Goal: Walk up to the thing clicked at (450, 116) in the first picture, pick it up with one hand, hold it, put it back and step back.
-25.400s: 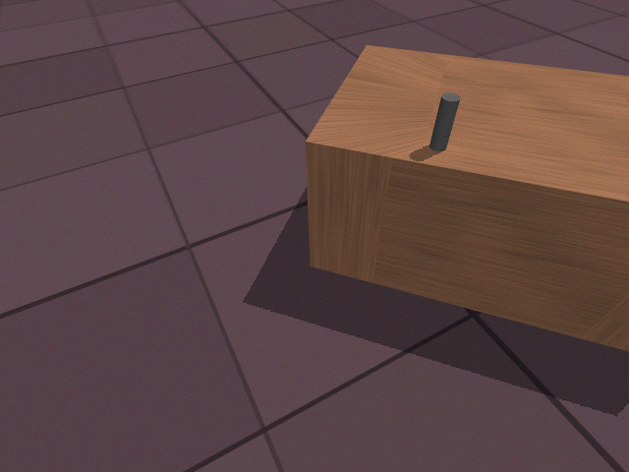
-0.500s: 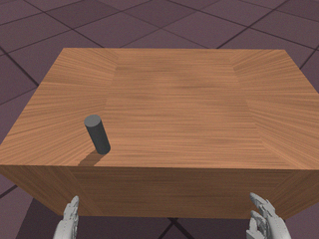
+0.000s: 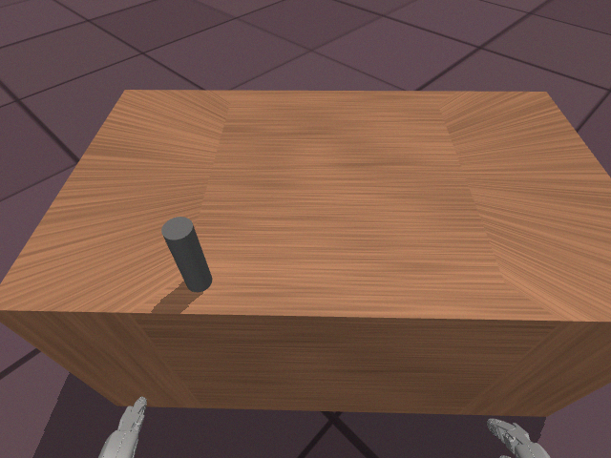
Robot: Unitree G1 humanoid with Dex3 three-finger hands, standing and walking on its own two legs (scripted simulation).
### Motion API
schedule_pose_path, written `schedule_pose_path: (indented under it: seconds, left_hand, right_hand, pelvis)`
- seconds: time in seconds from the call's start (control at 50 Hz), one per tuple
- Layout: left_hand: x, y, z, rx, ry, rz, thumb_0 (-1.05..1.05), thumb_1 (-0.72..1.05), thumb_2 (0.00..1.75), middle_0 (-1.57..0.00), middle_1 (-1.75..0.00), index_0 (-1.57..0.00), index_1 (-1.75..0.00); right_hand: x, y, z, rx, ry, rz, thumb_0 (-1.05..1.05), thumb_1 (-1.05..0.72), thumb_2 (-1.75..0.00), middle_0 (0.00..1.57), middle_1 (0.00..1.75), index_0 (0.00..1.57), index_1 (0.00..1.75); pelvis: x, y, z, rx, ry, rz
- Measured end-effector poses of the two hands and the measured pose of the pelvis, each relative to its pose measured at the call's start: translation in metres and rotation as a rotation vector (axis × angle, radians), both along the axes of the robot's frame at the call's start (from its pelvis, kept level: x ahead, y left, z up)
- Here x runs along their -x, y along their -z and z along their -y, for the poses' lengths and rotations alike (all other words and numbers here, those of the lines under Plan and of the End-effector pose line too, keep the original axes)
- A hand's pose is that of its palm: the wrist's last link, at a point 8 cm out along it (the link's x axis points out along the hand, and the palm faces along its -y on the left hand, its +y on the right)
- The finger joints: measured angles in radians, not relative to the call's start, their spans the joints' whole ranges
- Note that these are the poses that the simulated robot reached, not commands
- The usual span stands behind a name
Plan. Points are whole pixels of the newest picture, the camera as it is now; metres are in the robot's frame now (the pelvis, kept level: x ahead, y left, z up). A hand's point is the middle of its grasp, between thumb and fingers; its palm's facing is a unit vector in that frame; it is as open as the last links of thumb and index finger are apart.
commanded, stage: home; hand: left
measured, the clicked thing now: (189, 257) +0.46 +0.22 -0.05
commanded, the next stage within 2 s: stand in 0.22 s
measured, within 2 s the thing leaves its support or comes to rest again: neither
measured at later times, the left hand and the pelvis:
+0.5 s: hand out of the picture +0.05 +0.24 -0.12, palm faces +0.00 -0.94 -0.34, open 15.9 cm; pelvis -0.01 +0.00 +0.04, yaw +1 degrees
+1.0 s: hand out of the picture +0.04 +0.24 -0.11, palm faces -0.01 -0.94 -0.34, open 7.5 cm; pelvis -0.01 -0.01 +0.05, yaw +0 degrees
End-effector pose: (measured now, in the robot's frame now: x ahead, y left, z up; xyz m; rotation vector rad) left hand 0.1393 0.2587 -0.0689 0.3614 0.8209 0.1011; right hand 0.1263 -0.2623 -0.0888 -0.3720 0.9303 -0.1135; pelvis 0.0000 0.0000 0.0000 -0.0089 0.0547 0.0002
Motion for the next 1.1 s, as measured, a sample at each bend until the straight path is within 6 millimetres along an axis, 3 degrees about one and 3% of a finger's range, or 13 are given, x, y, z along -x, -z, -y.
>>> schedule_pose_path:
  seconds: [0.2,0.42,0.52,0.66,0.82,0.94,1.1]
  left_hand:
    - [0.051,0.015,-0.031,-0.029,-0.097,-0.197,-0.01,-0.53,0.06,-0.06,-0.06,-0.06,-0.05]
    - [0.087,0.014,-0.027,0.008,-0.162,-0.312,-0.01,-0.48,0.11,-0.09,-0.10,-0.09,-0.10]
    - [0.098,0.008,-0.029,0.006,-0.184,-0.346,-0.01,-0.28,0.31,-0.15,-0.20,-0.15,-0.20]
    - [0.109,0.001,-0.030,-0.005,-0.199,-0.384,-0.01,0.18,0.68,-0.19,-0.27,-0.19,-0.27]
    - [0.113,-0.001,-0.027,-0.004,-0.206,-0.411,0.00,0.69,0.85,-0.20,-0.30,-0.20,-0.29]
    - [0.110,0.000,-0.024,-0.001,-0.199,-0.420,0.00,0.84,0.89,-0.20,-0.30,-0.20,-0.30]
    - [0.100,0.000,-0.021,0.005,-0.190,-0.424,0.00,0.89,0.90,-0.20,-0.30,-0.20,-0.30]
  right_hand:
    - [0.040,-0.005,0.034,0.024,0.100,-0.125,0.01,-0.91,-0.90,0.20,0.30,0.21,0.30]
    - [0.068,-0.009,0.028,-0.003,0.132,-0.222,0.01,-0.91,-0.90,0.20,0.30,0.21,0.30]
    - [0.075,-0.011,0.023,-0.025,0.134,-0.245,0.01,-0.91,-0.90,0.20,0.30,0.21,0.30]
    - [0.081,-0.012,0.025,-0.037,0.144,-0.271,0.01,-0.91,-0.90,0.20,0.30,0.21,0.30]
    - [0.087,-0.014,0.034,-0.029,0.158,-0.296,0.00,-0.91,-0.90,0.20,0.30,0.21,0.30]
    - [0.089,-0.016,0.039,-0.021,0.166,-0.312,0.00,-0.91,-0.90,0.20,0.29,0.21,0.30]
    - [0.088,-0.018,0.041,-0.014,0.173,-0.326,0.00,-0.91,-0.90,0.20,0.29,0.21,0.30]
  pelvis:
    - [0.001,-0.015,0.003,-0.009,-0.003,0.055]
    - [0.007,-0.034,0.003,-0.006,-0.009,0.099]
    - [0.009,-0.043,0.004,-0.008,-0.011,0.114]
    - [0.013,-0.049,0.006,-0.012,-0.013,0.123]
    - [0.014,-0.053,0.008,-0.015,-0.011,0.127]
    - [0.013,-0.054,0.010,-0.014,-0.008,0.123]
    - [0.009,-0.055,0.010,-0.013,-0.003,0.115]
